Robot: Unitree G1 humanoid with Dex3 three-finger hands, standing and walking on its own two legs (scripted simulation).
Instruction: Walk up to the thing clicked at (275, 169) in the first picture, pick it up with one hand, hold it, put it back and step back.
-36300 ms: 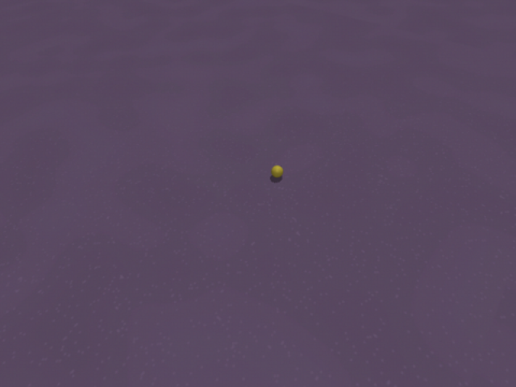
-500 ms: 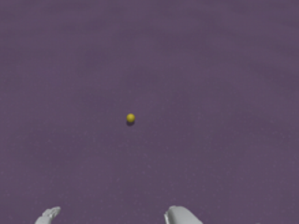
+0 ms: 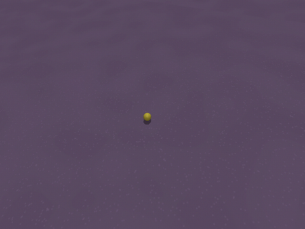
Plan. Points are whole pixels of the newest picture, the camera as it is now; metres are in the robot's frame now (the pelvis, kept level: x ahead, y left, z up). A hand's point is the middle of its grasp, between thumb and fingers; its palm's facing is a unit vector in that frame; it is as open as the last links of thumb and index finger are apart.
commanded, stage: step back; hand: left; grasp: from above
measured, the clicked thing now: (147, 116) +1.09 +0.14 -0.73
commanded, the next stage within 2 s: stand in 0.88 s
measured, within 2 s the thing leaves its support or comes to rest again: neither
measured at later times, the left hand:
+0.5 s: hand out of the picture +0.06 +0.24 -0.13, palm faces +0.05 -0.91 -0.40, open 7.3 cm
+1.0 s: hand out of the picture +0.14 +0.26 -0.14, palm faces +0.01 -0.93 -0.36, open 7.3 cm
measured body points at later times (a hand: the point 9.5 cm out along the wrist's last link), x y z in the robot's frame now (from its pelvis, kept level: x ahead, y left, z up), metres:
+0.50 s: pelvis +0.02 -0.03 +0.01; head +0.03 -0.05 +0.46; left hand +0.06 +0.29 -0.10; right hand +0.09 -0.35 -0.13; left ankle +0.03 +0.12 -0.68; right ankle +0.04 -0.12 -0.73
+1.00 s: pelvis +0.06 +0.00 +0.01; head +0.08 +0.00 +0.46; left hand +0.13 +0.31 -0.12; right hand +0.19 -0.28 -0.12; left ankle +0.09 +0.13 -0.73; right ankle +0.04 -0.13 -0.73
